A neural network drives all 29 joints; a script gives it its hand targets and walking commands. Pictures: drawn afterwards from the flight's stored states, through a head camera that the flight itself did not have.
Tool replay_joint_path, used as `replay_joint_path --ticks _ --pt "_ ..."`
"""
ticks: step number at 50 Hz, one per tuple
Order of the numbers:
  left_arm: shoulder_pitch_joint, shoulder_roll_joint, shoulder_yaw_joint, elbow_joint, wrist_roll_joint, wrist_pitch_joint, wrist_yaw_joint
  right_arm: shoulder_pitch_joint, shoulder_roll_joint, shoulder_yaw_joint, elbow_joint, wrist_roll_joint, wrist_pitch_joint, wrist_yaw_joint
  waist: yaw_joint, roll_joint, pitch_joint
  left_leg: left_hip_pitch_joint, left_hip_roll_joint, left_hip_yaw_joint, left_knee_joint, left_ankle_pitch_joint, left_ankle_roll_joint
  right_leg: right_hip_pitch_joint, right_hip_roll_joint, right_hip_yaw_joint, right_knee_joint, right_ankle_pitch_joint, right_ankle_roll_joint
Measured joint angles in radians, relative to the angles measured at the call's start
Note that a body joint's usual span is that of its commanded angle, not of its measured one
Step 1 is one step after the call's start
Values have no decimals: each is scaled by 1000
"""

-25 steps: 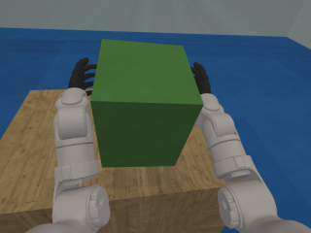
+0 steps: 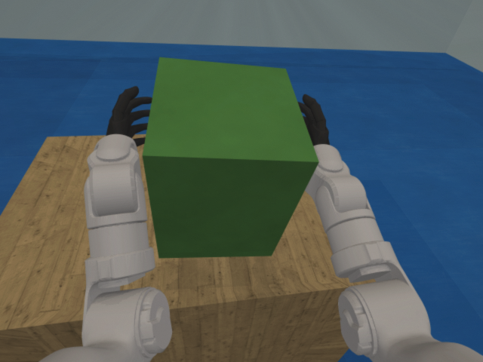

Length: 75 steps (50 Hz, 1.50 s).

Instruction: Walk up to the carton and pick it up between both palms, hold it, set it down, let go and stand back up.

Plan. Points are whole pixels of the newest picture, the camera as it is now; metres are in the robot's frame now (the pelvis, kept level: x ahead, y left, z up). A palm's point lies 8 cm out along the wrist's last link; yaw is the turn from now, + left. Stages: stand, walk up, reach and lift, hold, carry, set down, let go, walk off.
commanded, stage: hold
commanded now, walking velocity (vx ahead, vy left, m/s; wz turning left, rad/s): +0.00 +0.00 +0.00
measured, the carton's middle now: (220, 165) +0.37 +0.02 +0.17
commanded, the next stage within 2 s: none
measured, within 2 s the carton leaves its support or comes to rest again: neither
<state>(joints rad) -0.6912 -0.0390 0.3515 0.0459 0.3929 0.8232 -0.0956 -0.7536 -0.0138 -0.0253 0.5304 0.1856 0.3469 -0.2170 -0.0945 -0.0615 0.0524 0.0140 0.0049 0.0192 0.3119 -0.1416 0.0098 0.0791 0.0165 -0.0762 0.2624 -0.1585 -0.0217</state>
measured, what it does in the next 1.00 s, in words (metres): stands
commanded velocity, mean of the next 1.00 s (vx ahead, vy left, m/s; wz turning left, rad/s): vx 0.00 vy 0.00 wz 0.00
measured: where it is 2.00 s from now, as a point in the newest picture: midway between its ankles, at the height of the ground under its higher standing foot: outside the picture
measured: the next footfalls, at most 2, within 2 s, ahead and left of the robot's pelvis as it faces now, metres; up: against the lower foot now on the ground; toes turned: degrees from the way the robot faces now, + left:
none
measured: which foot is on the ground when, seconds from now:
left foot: down 0.00-1.00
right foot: down 0.00-1.00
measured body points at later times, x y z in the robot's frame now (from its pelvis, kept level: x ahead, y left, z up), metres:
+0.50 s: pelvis +0.00 +0.00 +0.00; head -0.06 +0.02 +0.44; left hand +0.37 +0.16 +0.23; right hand +0.38 -0.13 +0.22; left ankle +0.03 +0.11 -0.75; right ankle +0.01 -0.10 -0.75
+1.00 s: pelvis +0.00 +0.00 +0.00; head -0.06 +0.03 +0.44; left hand +0.37 +0.16 +0.23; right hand +0.38 -0.13 +0.22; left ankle +0.03 +0.11 -0.75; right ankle +0.01 -0.10 -0.75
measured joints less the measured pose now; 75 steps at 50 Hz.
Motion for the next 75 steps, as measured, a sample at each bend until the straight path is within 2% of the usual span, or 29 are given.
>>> replay_joint_path --ticks 12,75 --pt "19 -10 7 -10 3 1 -2 12 -11 30 -3 16 3 -10 -1 1 -3 25 3 -1 1 -9 -3 28 3 0 -5 -7 -1" --pt "1 -1 9 6 2 0 -7 1 0 9 4 1 3 -7 3 -1 -1 13 2 -2 -3 -1 -2 12 2 -2 -1 -3 -2"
